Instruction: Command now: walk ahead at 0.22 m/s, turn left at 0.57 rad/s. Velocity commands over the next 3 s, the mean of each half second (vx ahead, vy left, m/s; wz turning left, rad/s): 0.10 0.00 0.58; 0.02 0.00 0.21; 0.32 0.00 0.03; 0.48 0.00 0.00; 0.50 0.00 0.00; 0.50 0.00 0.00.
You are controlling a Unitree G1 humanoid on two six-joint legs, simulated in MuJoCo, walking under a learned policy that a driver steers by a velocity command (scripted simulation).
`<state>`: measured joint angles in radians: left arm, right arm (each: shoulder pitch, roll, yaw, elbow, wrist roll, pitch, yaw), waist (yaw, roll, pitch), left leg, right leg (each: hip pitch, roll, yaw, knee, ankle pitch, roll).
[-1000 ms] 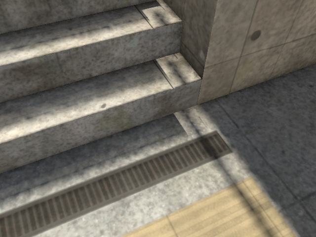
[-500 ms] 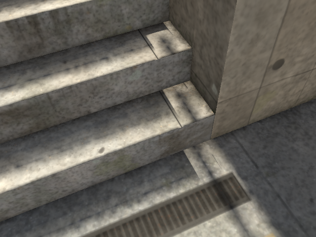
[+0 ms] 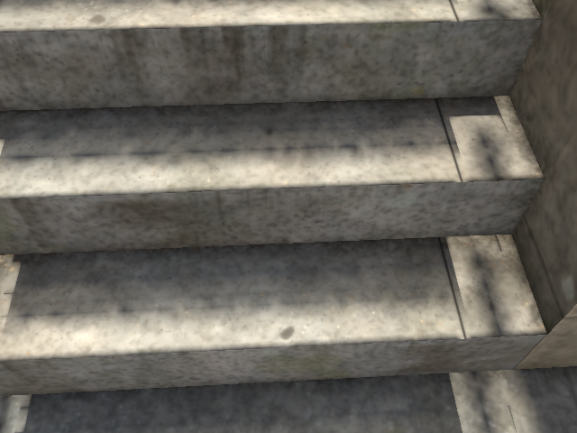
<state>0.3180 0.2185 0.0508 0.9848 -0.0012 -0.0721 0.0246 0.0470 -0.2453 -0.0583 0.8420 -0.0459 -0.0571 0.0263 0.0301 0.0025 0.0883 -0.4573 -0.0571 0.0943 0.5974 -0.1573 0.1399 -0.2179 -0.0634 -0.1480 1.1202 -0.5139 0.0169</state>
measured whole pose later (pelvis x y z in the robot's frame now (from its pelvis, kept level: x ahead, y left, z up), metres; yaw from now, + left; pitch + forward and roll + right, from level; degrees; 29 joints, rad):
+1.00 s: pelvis +0.10 -0.04 +0.03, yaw +23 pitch -2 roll +0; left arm 0.23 0.26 0.00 0.96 0.02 0.00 0.02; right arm 0.15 -0.24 0.00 1.02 -0.01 0.02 -0.03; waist 0.03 -0.03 0.05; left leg -0.08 -0.05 -0.06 0.35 -0.23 0.03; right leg -0.16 0.00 0.01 0.38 -0.18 0.00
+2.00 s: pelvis +0.36 +0.04 +0.02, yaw +22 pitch +3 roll +1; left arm 0.14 0.13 -0.01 0.84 0.04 -0.02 0.04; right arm 0.52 -0.17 0.00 1.15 -0.03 -0.10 -0.03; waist -0.04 -0.01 -0.05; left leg -0.18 -0.08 0.07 0.39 -0.27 0.09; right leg -1.09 -0.03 -0.01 2.15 -0.47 -0.08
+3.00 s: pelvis +0.83 +0.22 +0.38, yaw +21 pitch +2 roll +2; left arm 0.07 0.11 0.02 0.68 0.01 -0.11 0.02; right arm 0.35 -0.19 -0.05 1.08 -0.03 -0.09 -0.02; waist 0.02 -0.03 -0.06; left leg -0.44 -0.04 0.20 0.74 -0.35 0.11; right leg -1.06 0.06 0.12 2.13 -0.04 -0.14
